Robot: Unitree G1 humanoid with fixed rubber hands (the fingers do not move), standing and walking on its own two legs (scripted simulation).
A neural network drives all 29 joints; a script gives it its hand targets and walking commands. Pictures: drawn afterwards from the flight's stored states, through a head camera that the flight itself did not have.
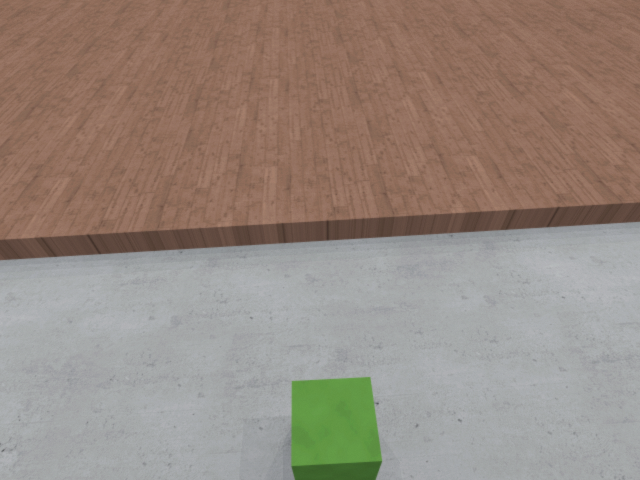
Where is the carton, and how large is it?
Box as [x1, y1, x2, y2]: [291, 377, 381, 479]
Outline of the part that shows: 369,377 292,381 291,466 295,479 375,479 381,462 381,456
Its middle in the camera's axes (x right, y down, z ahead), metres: +0.04 +0.54 +1.05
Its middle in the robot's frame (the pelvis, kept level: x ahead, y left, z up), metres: +0.40 +0.01 -0.66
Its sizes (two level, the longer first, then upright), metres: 0.210 0.200 0.250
